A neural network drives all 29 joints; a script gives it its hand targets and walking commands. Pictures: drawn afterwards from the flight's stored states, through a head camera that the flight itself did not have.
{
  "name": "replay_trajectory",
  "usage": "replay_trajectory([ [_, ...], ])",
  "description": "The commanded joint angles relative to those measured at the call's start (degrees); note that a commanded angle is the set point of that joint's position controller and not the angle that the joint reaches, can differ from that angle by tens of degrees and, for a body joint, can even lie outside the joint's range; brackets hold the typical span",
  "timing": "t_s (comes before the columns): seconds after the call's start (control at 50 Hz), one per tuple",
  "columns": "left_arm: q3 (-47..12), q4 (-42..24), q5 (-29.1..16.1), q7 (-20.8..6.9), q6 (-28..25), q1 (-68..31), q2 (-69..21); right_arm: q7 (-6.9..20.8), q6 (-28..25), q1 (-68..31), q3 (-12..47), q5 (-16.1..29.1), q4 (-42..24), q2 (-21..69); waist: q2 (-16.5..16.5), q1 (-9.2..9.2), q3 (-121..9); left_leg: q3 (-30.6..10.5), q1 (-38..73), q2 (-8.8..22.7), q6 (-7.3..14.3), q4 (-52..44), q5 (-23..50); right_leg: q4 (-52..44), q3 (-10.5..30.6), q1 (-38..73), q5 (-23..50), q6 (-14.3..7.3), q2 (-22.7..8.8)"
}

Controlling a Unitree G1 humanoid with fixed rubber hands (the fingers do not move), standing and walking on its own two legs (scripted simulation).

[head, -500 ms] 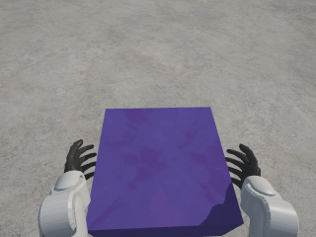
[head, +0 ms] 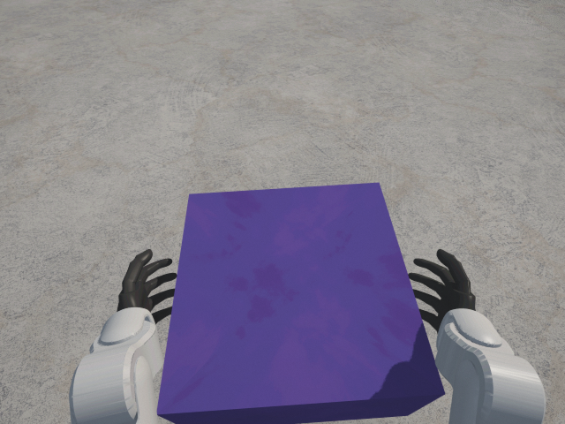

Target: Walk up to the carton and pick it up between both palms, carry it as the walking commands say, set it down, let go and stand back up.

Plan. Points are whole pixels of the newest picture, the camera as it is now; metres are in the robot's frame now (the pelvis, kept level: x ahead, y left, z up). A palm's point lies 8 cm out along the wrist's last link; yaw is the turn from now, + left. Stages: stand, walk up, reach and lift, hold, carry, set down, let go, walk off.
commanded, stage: carry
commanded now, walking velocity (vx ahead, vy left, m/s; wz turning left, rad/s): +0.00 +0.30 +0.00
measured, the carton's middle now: (291, 298) +0.30 +0.00 +0.02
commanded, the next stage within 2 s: none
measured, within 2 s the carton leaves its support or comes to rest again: neither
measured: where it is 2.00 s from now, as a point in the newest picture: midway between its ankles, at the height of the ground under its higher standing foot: outside the picture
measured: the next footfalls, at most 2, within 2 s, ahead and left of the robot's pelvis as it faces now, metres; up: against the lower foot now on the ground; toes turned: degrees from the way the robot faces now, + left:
left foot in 0.02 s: +0.09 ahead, +0.17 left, +0.00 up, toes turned +5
right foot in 0.36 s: -0.03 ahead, +0.07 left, +0.00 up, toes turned -12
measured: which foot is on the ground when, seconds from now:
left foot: up 0.00-0.00, down 0.02-0.38, up 0.40-0.66, down 0.68-1.00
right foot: down 0.00-0.04, up 0.06-0.34, down 0.36-0.68, up 0.70-0.98, down 1.00-1.00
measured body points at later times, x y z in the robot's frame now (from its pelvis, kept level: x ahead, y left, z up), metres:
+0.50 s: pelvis -0.07 +0.19 +0.00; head -0.05 +0.18 +0.45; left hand +0.20 +0.36 +0.07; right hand +0.16 -0.01 +0.07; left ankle +0.00 +0.26 -0.68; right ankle -0.07 +0.07 -0.73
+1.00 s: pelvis -0.12 +0.40 -0.01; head -0.11 +0.41 +0.44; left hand +0.14 +0.58 +0.07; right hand +0.12 +0.21 +0.07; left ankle -0.01 +0.42 -0.73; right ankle -0.15 +0.33 -0.72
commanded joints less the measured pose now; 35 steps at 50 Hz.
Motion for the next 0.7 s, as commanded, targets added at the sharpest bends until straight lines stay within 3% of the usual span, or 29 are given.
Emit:
replay_trajectory([
  [0.0,-46.54,-5.88,-25.11,-14.02,1.12,-24.69,-45.87,13.19,-1.20,-24.60,43.88,21.89,-4.09,46.97,-7.58,1.44,-21.62,6.97,10.70,-3.90,1.78,-18.88,3.97,0.39,3.01,11.28,14.54,-5.18,-2.94],
  [0.02,-47.33,-7.62,-25.18,-14.13,1.00,-27.28,-45.13,13.58,-1.32,-24.86,43.82,21.83,-3.54,47.28,0.68,0.96,-22.65,1.79,17.81,2.54,3.83,-20.80,13.71,8.26,0.32,3.88,2.73,-3.00,0.24],
  [0.04,-49.38,-9.09,-26.06,-14.40,1.57,-29.49,-45.21,13.67,-1.47,-23.67,41.45,21.01,-2.34,46.26,18.92,-0.48,-18.66,-15.98,21.15,13.84,10.34,-20.53,26.18,20.05,-5.08,-14.65,-23.57,0.41,9.52],
  [0.06,-50.28,-8.71,-26.88,-14.61,1.69,-29.68,-48.42,14.13,-1.47,-22.94,41.20,21.79,-2.52,48.53,21.83,-0.38,-20.56,-16.18,19.67,14.86,14.48,-20.48,28.69,32.63,0.32,-15.73,-31.92,-0.94,10.52],
  [0.08,-52.04,-9.24,-28.21,-15.25,1.28,-32.48,-50.73,14.40,-2.42,-26.35,41.38,21.69,-4.91,49.16,18.80,-0.35,-20.27,-13.51,18.79,14.04,14.83,-18.77,30.06,38.57,3.05,-16.89,-30.95,-1.91,10.97],
  [0.1,-53.03,-8.85,-29.18,-15.58,1.09,-34.07,-51.74,14.49,-2.78,-26.02,41.01,20.82,-4.37,49.70,15.18,-0.18,-19.25,-9.60,15.85,12.48,14.59,-18.95,24.48,41.41,3.90,-15.98,-26.86,-2.36,10.15],
  [0.14,-53.60,-8.27,-30.05,-15.70,0.66,-36.49,-53.13,14.40,-3.78,-28.00,40.65,20.36,-4.49,50.71,12.18,0.20,-18.55,-5.08,15.56,8.49,14.42,-19.43,19.48,41.23,2.94,-14.93,-19.55,-1.88,9.54],
  [0.16,-51.94,-6.38,-28.91,-15.69,0.60,-34.38,-52.81,14.58,-3.92,-29.65,41.13,20.80,-4.92,50.48,10.10,0.37,-18.68,-5.32,14.72,8.08,14.81,-20.28,15.49,37.97,1.84,-12.53,-18.66,-1.69,9.49],
  [0.2,-52.64,-8.87,-29.34,-15.58,-0.26,-35.90,-52.93,14.72,-4.46,-28.67,42.02,21.09,-4.89,51.65,10.22,0.13,-19.49,-7.36,16.79,8.64,16.68,-21.47,11.49,31.64,1.12,-11.33,-19.50,-2.11,9.44],
  [0.22,-52.05,-8.82,-29.17,-15.58,-0.38,-36.39,-53.48,14.69,-4.46,-30.18,42.90,21.64,-5.26,52.72,9.45,0.09,-21.14,-8.85,17.59,9.40,17.99,-21.87,11.19,28.54,1.13,-9.14,-20.06,-2.88,9.96],
  [0.24,-52.16,-9.51,-29.34,-15.49,-0.56,-35.06,-52.89,14.76,-4.59,-28.78,43.30,21.89,-5.96,51.95,11.12,0.02,-22.50,-10.31,18.31,9.02,18.83,-22.02,11.81,26.11,1.23,-8.03,-20.16,-3.33,10.28],
  [0.28,-50.61,-8.52,-28.76,-15.57,-0.34,-34.38,-51.72,14.49,-4.10,-29.36,44.24,21.82,-5.69,51.85,9.19,0.26,-23.20,-9.65,17.75,9.10,19.45,-21.38,15.62,16.98,1.33,-3.10,-20.78,-4.99,10.14],
  [0.3,-50.46,-8.52,-28.79,-15.57,-0.16,-33.76,-50.91,14.33,-3.82,-28.13,43.93,21.56,-5.12,51.02,10.17,0.43,-23.77,-10.46,15.88,8.72,17.89,-22.82,12.45,12.50,1.21,0.40,-20.22,-6.15,10.43],
  [0.32,-48.61,-5.55,-27.88,-15.55,0.35,-30.82,-50.60,14.01,-3.34,-28.39,44.45,21.55,-5.83,49.70,6.70,1.09,-22.56,-8.09,13.54,8.12,17.14,-22.10,11.02,3.82,-0.21,3.88,-16.80,-6.70,10.46],
  [0.34,-47.80,-5.28,-27.78,-15.73,0.34,-30.43,-50.85,13.92,-3.08,-29.07,45.17,22.05,-5.62,49.93,4.39,1.74,-23.55,-5.94,9.61,6.51,14.72,-19.77,9.97,-7.27,-1.74,12.23,-10.00,-7.08,10.07],
  [0.36,-46.41,-3.99,-27.30,-15.78,0.58,-29.03,-49.48,13.82,-2.47,-28.23,44.87,21.85,-4.33,49.00,-2.07,2.66,-21.40,-4.43,-2.79,3.96,10.68,-13.82,6.32,-12.47,7.38,22.57,-9.05,-8.37,2.67],
  [0.38,-45.21,-2.14,-25.83,-15.73,-0.05,-26.81,-48.86,13.86,-1.84,-28.68,46.52,22.02,-6.04,47.62,-20.68,3.21,-16.82,1.93,-18.08,-2.05,3.42,2.12,-2.24,-18.78,34.23,23.80,-7.21,-16.06,-18.11],
  [0.4,-45.99,-2.62,-26.17,-15.75,0.11,-26.44,-50.89,14.07,-1.97,-31.80,46.73,22.52,-7.80,49.05,-14.47,2.89,-13.75,-3.75,-20.00,-1.53,1.88,14.38,-2.16,-17.99,30.49,18.45,2.33,-19.10,-19.61],
  [0.42,-44.72,-3.27,-25.21,-15.39,-0.29,-25.85,-50.96,14.18,-2.23,-34.67,48.16,24.02,-10.02,49.76,-8.03,2.88,-13.14,-6.69,-19.96,-1.21,1.28,20.75,-0.80,-15.04,26.93,18.12,11.63,-18.60,-17.51],
  [0.44,-44.72,-3.33,-24.72,-15.31,-0.14,-25.53,-50.03,14.32,-1.85,-33.06,47.46,23.58,-7.40,49.17,-2.73,2.58,-13.65,-8.00,-17.99,0.34,1.10,23.05,1.48,-13.59,20.41,17.49,12.54,-16.21,-15.31],
  [0.46,-45.54,-4.15,-24.62,-15.04,-0.35,-26.93,-50.54,14.67,-1.96,-30.90,47.15,23.62,-6.13,49.21,-0.44,2.32,-14.20,-7.08,-17.96,0.55,1.00,22.64,1.56,-11.89,17.77,18.31,16.42,-15.39,-13.33],
  [0.48,-46.23,-7.00,-25.00,-14.90,-1.03,-28.45,-51.61,15.02,-2.62,-33.19,48.79,25.10,-8.75,50.77,-1.43,2.28,-15.76,-4.93,-16.49,-0.46,0.06,20.34,1.68,-9.28,14.20,20.74,22.22,-14.68,-10.78],
  [0.52,-46.03,-8.73,-25.75,-14.66,-1.46,-29.52,-51.86,14.95,-2.88,-34.17,49.26,25.53,-9.44,51.85,-8.47,1.96,-14.97,-1.35,-13.61,-0.91,-0.83,16.82,0.27,-8.33,10.02,19.26,28.55,-12.73,-9.04],
  [0.56,-46.17,-9.19,-25.75,-14.37,-0.93,-28.05,-49.91,14.69,-2.35,-30.49,48.51,24.74,-7.88,50.86,-10.86,1.83,-15.05,0.80,-5.44,-0.93,-0.36,8.94,-0.03,-8.20,7.39,13.20,24.87,-11.52,-7.88],
  [0.58,-46.18,-9.06,-25.24,-14.16,-0.51,-27.86,-48.55,14.55,-2.12,-30.19,48.00,24.42,-6.99,50.14,-10.25,1.86,-14.31,2.02,-3.00,-1.45,-0.27,3.90,-0.98,-8.16,7.32,11.94,24.27,-11.18,-7.90],
  [0.62,-46.46,-8.40,-24.92,-14.02,-0.03,-26.07,-47.13,14.40,-2.09,-28.83,46.98,24.05,-6.90,48.52,-12.93,1.58,-15.99,4.90,2.43,-3.16,0.31,-6.21,1.05,-4.98,4.32,10.93,20.79,-8.25,-5.66],
  [0.64,-46.53,-8.74,-24.81,-13.89,0.10,-25.84,-46.35,14.38,-1.81,-27.33,46.68,23.71,-5.97,48.26,-11.42,1.18,-18.35,6.36,7.53,-3.87,0.77,-12.34,4.37,-1.00,3.09,10.65,19.09,-6.29,-4.02],
  [0.66,-46.73,-6.76,-24.32,-13.71,0.62,-24.52,-45.91,14.31,-1.48,-26.62,45.61,23.10,-4.89,47.33,-5.73,0.77,-20.20,5.85,13.82,-2.74,1.91,-17.53,9.03,4.19,1.14,6.97,12.20,-3.96,-0.96],
  [0.68,-48.28,-8.34,-25.06,-13.88,1.16,-26.33,-45.27,14.32,-1.43,-23.97,43.52,22.25,-3.44,46.47,7.00,-0.10,-20.68,-4.32,21.38,4.92,5.53,-17.08,22.02,12.18,-1.91,-5.50,-8.13,-0.60,4.20],
])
